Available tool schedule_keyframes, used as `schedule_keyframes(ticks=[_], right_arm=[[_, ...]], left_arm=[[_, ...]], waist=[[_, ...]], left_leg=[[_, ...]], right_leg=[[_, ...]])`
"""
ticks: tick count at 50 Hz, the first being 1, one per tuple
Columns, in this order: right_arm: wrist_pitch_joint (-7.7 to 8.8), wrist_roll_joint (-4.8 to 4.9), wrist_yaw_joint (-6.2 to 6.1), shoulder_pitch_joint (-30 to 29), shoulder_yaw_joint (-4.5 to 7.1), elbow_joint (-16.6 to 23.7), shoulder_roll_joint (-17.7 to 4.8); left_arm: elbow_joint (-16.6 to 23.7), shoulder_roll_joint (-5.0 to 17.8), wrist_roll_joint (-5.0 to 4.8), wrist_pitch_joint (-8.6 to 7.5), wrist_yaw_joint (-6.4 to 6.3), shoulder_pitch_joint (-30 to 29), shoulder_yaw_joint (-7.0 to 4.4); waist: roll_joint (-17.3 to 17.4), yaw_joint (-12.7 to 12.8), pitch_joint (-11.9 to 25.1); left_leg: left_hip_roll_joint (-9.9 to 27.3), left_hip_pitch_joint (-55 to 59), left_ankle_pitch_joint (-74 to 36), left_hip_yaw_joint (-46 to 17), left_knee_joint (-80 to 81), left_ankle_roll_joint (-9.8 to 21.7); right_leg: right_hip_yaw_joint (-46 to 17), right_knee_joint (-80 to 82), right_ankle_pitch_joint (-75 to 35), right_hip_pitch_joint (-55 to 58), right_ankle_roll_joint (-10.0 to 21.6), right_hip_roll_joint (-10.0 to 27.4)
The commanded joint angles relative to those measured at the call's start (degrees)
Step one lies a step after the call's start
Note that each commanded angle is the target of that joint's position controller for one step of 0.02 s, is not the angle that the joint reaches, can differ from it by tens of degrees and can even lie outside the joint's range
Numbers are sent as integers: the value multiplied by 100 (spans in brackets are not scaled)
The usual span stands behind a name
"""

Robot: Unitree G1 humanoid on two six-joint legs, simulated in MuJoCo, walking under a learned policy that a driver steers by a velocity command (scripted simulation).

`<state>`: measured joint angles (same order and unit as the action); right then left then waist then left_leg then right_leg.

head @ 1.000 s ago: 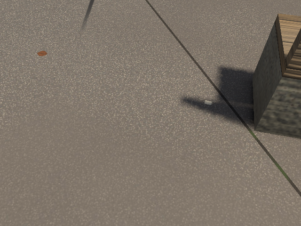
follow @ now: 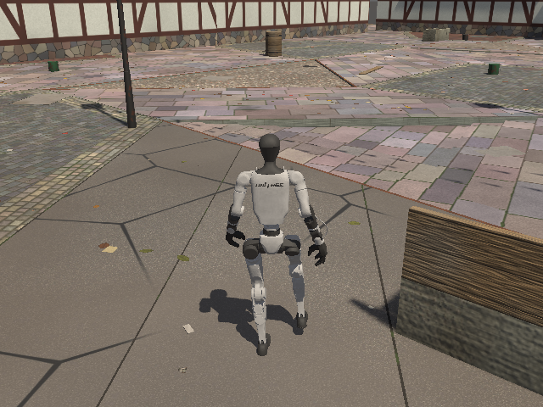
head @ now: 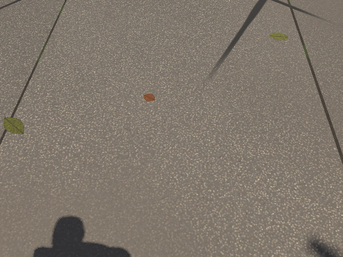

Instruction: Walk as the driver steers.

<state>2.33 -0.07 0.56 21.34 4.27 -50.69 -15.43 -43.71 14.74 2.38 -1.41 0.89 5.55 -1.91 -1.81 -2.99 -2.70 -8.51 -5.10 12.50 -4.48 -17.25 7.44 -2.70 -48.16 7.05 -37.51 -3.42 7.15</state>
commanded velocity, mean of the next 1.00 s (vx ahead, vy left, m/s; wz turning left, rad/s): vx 0.36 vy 0.00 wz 0.32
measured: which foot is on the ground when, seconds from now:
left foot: down 0.00-0.20, up 0.22-0.66, down 0.68-1.00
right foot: up 0.00-0.16, down 0.18-0.68, up 0.70-1.00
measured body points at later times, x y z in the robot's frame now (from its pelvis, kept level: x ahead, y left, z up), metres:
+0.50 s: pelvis +0.27 -0.04 +0.00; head +0.30 -0.04 +0.45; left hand +0.21 +0.23 -0.12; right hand +0.49 -0.25 -0.11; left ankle +0.31 +0.12 -0.68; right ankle +0.25 -0.14 -0.74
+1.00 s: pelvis +0.41 +0.04 +0.00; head +0.42 +0.06 +0.45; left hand +0.40 +0.30 -0.15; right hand +0.54 -0.16 -0.14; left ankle +0.43 +0.12 -0.74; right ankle +0.47 -0.08 -0.73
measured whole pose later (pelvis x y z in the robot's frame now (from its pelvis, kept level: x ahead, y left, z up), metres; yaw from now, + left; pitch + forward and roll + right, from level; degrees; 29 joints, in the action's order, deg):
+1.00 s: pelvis +0.41 +0.04 +0.00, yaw +18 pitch -1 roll +0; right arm 2.0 -1.1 -0.7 13.5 -0.2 -53.8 -10.7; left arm -54.2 12.1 1.3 2.0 -1.4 12.7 -1.1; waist -1.6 -0.3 -2.3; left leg -3.6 -14.6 7.8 3.9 -22.7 5.0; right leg -0.2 -37.0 18.7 -18.3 -0.3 2.4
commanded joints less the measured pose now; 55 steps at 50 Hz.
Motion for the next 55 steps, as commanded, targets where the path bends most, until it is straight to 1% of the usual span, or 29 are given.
schedule_keyframes(ticks=[1,5,7,8,9,10,11,12,13,14,17,21,26,28,31,33,34,35,36,37,38,39,41,43,49,51,53,54,55], right_arm=[[60,-18,-36,351,202,267,-891],[44,-90,-101,459,222,316,-992],[56,-109,-131,125,248,434,-1106],[81,-108,-111,-33,258,486,-1162],[123,-60,-60,-118,235,499,-1093],[176,3,-17,-49,98,684,-624],[152,128,-21,611,32,867,-286],[45,-72,-78,563,72,639,-749],[13,-113,-29,196,92,623,-796],[-6,-112,20,-19,70,651,-688],[-168,-212,166,-128,39,700,-529],[-198,-217,244,-658,-38,890,-362],[-119,-211,314,-1720,-209,1178,-171],[-77,-225,307,-1956,-271,1214,-97],[14,-254,207,-1727,-277,1082,-161],[137,-363,119,-650,-208,641,-339],[199,-457,59,-21,-130,477,-684],[161,-402,-6,241,-15,457,-1172],[95,8,-56,379,27,418,-1060],[84,58,-89,-117,-60,431,-804],[90,17,-114,-580,-185,453,-413],[98,3,-144,-832,-263,432,-193],[107,-38,-177,-1086,-340,387,-54],[158,-79,-161,-1100,-325,282,-174],[-1,-109,-139,-951,-287,-52,-295],[-85,-47,-155,-1030,-294,-112,-261],[-110,-65,-164,-820,-318,-204,-108],[-155,9,-151,-459,-318,-324,52],[-170,-36,-163,-438,-310,-479,-41]], left_arm=[[528,380,-38,-75,27,-655,-45],[741,492,-87,-170,36,-984,-26],[635,659,-105,-224,5,-445,-77],[459,793,-106,-261,-45,138,-138],[267,969,-61,-339,-114,917,-214],[237,1412,76,-373,-221,1862,-311],[274,1851,122,-291,-223,1640,-407],[330,1329,25,-220,-190,1252,-343],[400,820,-28,-209,-168,910,-222],[365,605,-25,-219,-149,746,-162],[133,541,-85,-359,-134,976,-134],[-120,609,-126,-508,-46,1289,-172],[-375,650,-151,-474,-9,1498,-176],[-526,702,-163,-436,-22,1692,-176],[-746,814,-185,-356,-53,1858,-186],[-816,797,-250,-290,-90,1832,-169],[-683,609,-266,-306,-109,1922,-99],[-586,-77,-412,-264,-86,2675,83],[-773,495,-353,-113,-182,2475,-81],[-667,489,-332,-75,-176,2063,-92],[-659,344,-265,-68,-178,1786,-51],[-704,321,-192,-21,-176,1693,-59],[-899,175,-96,135,-144,1979,-40],[-992,16,-116,229,-144,2048,-8],[-1077,67,-114,378,-260,1389,18],[-1181,23,-77,328,-269,1394,47],[-1198,283,4,190,-294,1416,52],[-1277,473,-137,161,-283,1113,3],[-1269,212,-170,113,-251,962,62]], waist=[[522,-156,45],[615,-212,56],[692,123,141],[645,392,378],[304,810,796],[-372,1111,1717],[-1766,583,2018],[-822,430,1366],[-172,419,708],[1,366,373],[-485,278,252],[-368,284,165],[-369,454,-55],[-354,510,-117],[-490,404,86],[-225,-70,631],[196,-239,1248],[1562,-10,2302],[973,-222,2660],[848,-25,1918],[718,136,1195],[671,300,787],[676,573,747],[691,680,846],[820,459,495],[568,560,234],[128,443,10],[-649,82,-239],[-536,129,-232]], left_leg=[[1394,107,-1975,-1223,359,634],[1553,468,-2531,-1534,-80,513],[1569,191,-2815,-1654,-414,295],[1441,-3,-3249,-1642,-931,179],[1058,-352,-3131,-1357,-2020,33],[674,-1030,-1591,-860,-3673,-107],[-136,-2725,2049,-290,-4886,-239],[462,-3176,1668,-316,-5446,-190],[677,-3132,1096,-243,-5383,-219],[854,-3000,775,-164,-5165,-283],[1030,-2730,508,-18,-4918,-418],[1020,-3203,12,-96,-4443,-516],[1041,-2866,-833,420,-2584,-605],[974,-2475,-832,721,-2018,-554],[767,-1909,-695,826,-1497,-342],[604,-493,-1471,835,-643,-123],[1504,821,-3268,102,-924,28],[3406,2636,-6095,-1852,-1358,1083],[3300,2261,-6640,-1898,-1239,1323],[3000,1613,-6157,-1301,-926,1168],[2716,884,-5532,-972,-620,921],[2462,323,-5142,-706,-368,693],[2157,-505,-4809,-233,-98,483],[2048,-792,-4539,-15,-6,500],[1930,-1403,-444,-333,424,341],[1794,-1801,858,-433,406,86],[1518,-1936,1016,-378,99,-287],[1040,-1378,511,73,64,-389],[1060,-645,-17,102,-91,-432]], right_leg=[[242,628,-520,-38,-15,-306],[166,1315,-350,298,133,-532],[129,1733,28,1275,290,-677],[202,1887,229,2107,390,-838],[70,2261,142,3223,555,-654],[-1292,2475,1470,4541,836,719],[-3961,3297,1938,5349,1412,1914],[-3986,3310,2567,4699,1460,1785],[-3009,3370,2319,3981,1348,1501],[-2156,3481,1464,3500,1239,1198],[-879,3652,-156,3048,1102,760],[-274,3907,-899,3180,1306,753],[513,4036,-1219,3096,1221,484],[661,3795,-2187,3167,1168,508],[685,3057,-3731,3635,1017,570],[899,1670,-3780,3521,772,257],[1005,600,-2001,2689,595,28],[1017,-1426,2692,1137,409,-766],[188,-1998,2980,1131,424,-853],[-12,-2018,2729,946,444,-662],[1,-1655,2431,868,439,-512],[2,-1304,2149,1062,396,-396],[129,-817,1748,1943,298,-434],[232,-324,1600,2345,247,-509],[367,1196,1042,2777,332,-543],[391,2090,515,3226,442,-549],[-391,2864,307,3335,571,141],[-625,3014,768,2411,688,216],[-632,3251,1078,1933,633,189]])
